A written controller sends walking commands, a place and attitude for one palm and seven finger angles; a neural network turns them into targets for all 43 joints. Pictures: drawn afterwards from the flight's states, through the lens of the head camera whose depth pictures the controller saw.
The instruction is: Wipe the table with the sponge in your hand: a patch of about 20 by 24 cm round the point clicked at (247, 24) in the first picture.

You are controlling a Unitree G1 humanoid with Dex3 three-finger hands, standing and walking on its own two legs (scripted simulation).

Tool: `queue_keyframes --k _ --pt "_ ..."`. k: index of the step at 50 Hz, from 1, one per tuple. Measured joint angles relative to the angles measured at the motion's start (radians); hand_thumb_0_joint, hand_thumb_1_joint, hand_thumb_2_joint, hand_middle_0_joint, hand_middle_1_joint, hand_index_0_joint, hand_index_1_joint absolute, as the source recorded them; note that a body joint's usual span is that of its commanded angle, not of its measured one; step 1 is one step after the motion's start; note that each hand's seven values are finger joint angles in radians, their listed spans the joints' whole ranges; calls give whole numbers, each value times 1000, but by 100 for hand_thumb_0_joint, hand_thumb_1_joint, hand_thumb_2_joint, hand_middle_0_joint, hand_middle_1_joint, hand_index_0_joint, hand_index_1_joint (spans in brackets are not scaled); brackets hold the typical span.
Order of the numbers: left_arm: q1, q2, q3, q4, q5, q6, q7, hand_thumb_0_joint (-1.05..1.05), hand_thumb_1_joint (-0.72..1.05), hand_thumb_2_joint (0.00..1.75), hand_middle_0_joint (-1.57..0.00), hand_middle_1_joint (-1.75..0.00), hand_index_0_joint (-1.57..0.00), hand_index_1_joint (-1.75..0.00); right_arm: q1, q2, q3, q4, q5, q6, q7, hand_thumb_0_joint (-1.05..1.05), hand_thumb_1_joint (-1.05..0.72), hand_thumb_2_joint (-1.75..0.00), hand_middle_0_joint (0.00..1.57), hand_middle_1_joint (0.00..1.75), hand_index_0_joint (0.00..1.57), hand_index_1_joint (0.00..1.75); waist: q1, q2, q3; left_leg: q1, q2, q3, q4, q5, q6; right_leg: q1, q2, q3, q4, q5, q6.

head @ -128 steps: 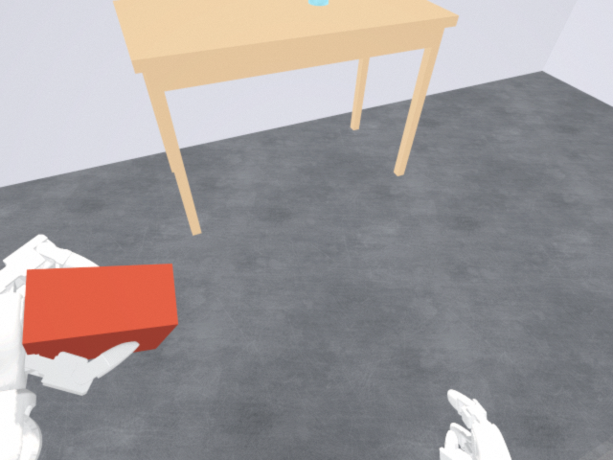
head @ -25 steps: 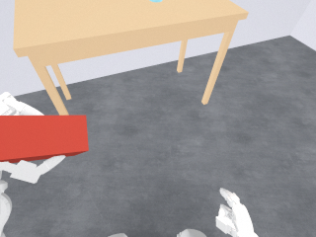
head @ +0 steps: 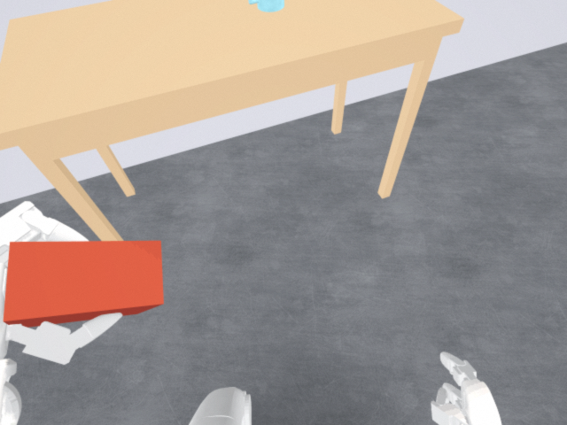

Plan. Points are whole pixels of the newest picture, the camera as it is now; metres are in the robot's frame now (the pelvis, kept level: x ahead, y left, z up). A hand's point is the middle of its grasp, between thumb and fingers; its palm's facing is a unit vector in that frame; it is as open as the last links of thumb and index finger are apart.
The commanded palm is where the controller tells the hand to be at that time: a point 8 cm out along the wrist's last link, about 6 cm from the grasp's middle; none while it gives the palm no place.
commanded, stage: walk to a spot facing it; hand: left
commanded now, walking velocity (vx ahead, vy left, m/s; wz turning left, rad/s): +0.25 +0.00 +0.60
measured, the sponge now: (107, 283) +0.24 +0.18 +0.16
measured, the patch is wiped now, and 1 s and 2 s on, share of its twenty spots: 0.00 0.00 0.00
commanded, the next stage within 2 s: turn to face it in 0.12 s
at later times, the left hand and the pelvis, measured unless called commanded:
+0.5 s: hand (24, 217) +0.29 +0.25 +0.21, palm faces +0.52 -0.72 -0.45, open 9.9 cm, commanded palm +0.24 +0.30 +0.18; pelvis +0.11 +0.00 -0.01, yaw +7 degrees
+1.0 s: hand (82, 198) +0.33 +0.23 +0.18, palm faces +0.38 -0.81 -0.45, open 9.9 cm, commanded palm +0.28 +0.26 +0.18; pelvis +0.12 -0.02 +0.00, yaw -1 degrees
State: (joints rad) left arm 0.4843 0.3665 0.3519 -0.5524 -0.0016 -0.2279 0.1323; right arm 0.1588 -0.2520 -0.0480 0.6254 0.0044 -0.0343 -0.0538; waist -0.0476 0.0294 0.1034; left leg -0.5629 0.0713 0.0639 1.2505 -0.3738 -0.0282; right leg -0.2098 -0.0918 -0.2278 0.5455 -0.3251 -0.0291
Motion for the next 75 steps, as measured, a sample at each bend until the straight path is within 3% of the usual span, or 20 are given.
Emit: queue_keyframes --k 4,9,11,13,15,17,22,27,29,32,36,40,44,48,52,57,61,65,69,75 --pt "57 58 68 -40 -12 -27 14 -1 -48 98 -78 -133 -78 -133 34 -2 -14 -50 -1 16 2 1 -91 -90 20 30 20 30 -1 -30 -1 7 26 61 -285 48 -2 59 -15 -22 -55 -12 12" --pt "66 43 82 -60 -19 -17 42 -1 -48 98 -78 -133 -78 -133 74 3 -16 -67 -4 14 -2 1 -90 -90 19 30 20 30 35 -69 -8 102 -3 151 -590 106 16 92 -65 -37 20 -103 48" --pt "61 22 72 -67 -19 -9 51 -1 -48 98 -78 -133 -78 -133 76 -1 -13 -78 -7 9 -7 1 -90 -90 20 30 20 30 46 -62 -17 176 -23 159 -693 202 50 46 -92 -30 195 -159 61" --pt "-3 25 56 -33 -17 -3 52 -1 -48 98 -78 -133 -78 -133 41 32 -15 -60 -8 1 -13 1 -90 -90 20 30 20 30 36 -70 2 157 -31 137 -600 180 90 -53 -71 68 476 -235 73" --pt "-77 38 38 18 -10 8 38 -1 -48 98 -78 -133 -78 -133 8 71 10 -40 -3 -4 0 1 -91 -90 19 30 20 30 32 -79 17 161 -35 108 -566 139 89 -149 -21 143 675 -248 73" --pt "-115 47 34 30 -9 25 24 -1 -48 98 -78 -133 -78 -133 -14 106 38 -34 2 -8 15 1 -91 -90 19 30 20 30 33 -83 18 169 -30 83 -578 136 78 -230 0 167 729 -217 77" --pt "-50 45 61 -86 -26 -1 14 -1 -48 99 -78 -133 -78 -133 -17 150 78 -53 -2 -58 42 1 -90 -90 20 30 21 30 66 -54 7 199 0 58 -638 155 48 -274 -5 157 456 -92 76" --pt "-10 29 62 -54 -30 -27 20 -1 -48 99 -78 -133 -78 -133 13 137 95 -50 -1 -79 37 1 -90 -90 20 30 21 30 108 6 -40 218 29 43 -643 140 13 -140 30 131 143 -18 86" --pt "-38 5 52 19 -23 -14 22 -1 -48 99 -78 -133 -78 -133 14 118 96 -40 2 -71 28 1 -90 -90 20 30 21 30 122 31 -55 215 48 43 -600 108 -1 -96 53 126 75 28 58" --pt "-96 -57 3 141 -15 30 22 -1 -48 99 -78 -133 -78 -133 8 75 82 -4 0 -52 16 1 -90 -90 20 30 21 30 112 54 -75 189 22 5 -476 -41 0 -93 60 124 88 26 8" --pt "-118 -88 -40 199 -9 69 16 -1 -48 99 -78 -133 -78 -133 -5 32 67 11 -4 -29 2 1 -90 -90 20 30 21 30 81 3 -75 162 -32 0 -300 -90 -11 -86 51 153 38 56 -4" --pt "-65 -48 -46 99 -7 53 10 -1 -48 99 -78 -133 -78 -133 -9 6 42 -28 -8 -20 -7 1 -90 -90 20 30 21 30 32 -42 -57 202 -42 7 -398 -73 -8 -94 71 167 -16 99 -8" --pt "3 22 2 -43 -12 11 13 -1 -48 99 -78 -133 -78 -133 12 -16 13 -75 -6 -10 -6 1 -90 -90 20 30 20 30 7 -55 -48 291 -39 6 -650 45 -6 -122 107 172 -18 116 -4" --pt "35 77 63 -57 -19 -15 17 -1 -48 99 -78 -133 -78 -133 44 14 3 -78 0 1 -6 1 -91 -90 19 30 20 30 31 -103 -53 335 -47 58 -707 62 50 -145 100 208 67 22 26" --pt "29 45 54 14 -10 -2 18 -1 -48 99 -78 -133 -78 -133 83 40 20 -61 -6 -19 10 1 -90 -90 19 30 20 30 43 -43 -81 347 -2 63 -718 67 52 -158 104 171 229 -81 44" --pt "-5 -17 -10 65 -3 37 21 -1 -48 99 -78 -133 -78 -133 98 80 65 -26 -4 -31 18 1 -90 -90 20 30 20 30 47 -7 -101 346 19 76 -720 77 44 -93 78 128 160 -95 56" --pt "-27 -11 -32 90 4 50 18 -1 -48 99 -78 -133 -78 -133 91 104 89 -13 -12 -30 12 1 -90 -90 20 30 21 30 37 1 -98 311 18 81 -677 70 29 -12 71 91 2 -58 45" --pt "-43 -7 -47 96 4 46 11 -1 -48 99 -78 -133 -78 -133 79 85 74 17 -11 -8 14 1 -90 -90 20 30 21 30 20 34 -79 196 7 15 -416 -67 24 -22 75 59 10 24 -14" --pt "15 -16 -14 89 -7 11 3 -1 -48 99 -78 -133 -78 -133 77 48 54 40 -11 14 13 1 -90 -90 20 30 21 30 26 13 -78 76 -13 -10 -172 7 0 -4 60 77 -58 50 -15" --pt "34 -6 1 108 -2 -6 10 -1 -48 99 -77 -133 -77 -133 88 -5 15 29 -10 7 -3 1 -90 -90 20 30 20 30 32 -16 -50 78 18 21 -383 79 9 27 24 70 -121 75 -4"
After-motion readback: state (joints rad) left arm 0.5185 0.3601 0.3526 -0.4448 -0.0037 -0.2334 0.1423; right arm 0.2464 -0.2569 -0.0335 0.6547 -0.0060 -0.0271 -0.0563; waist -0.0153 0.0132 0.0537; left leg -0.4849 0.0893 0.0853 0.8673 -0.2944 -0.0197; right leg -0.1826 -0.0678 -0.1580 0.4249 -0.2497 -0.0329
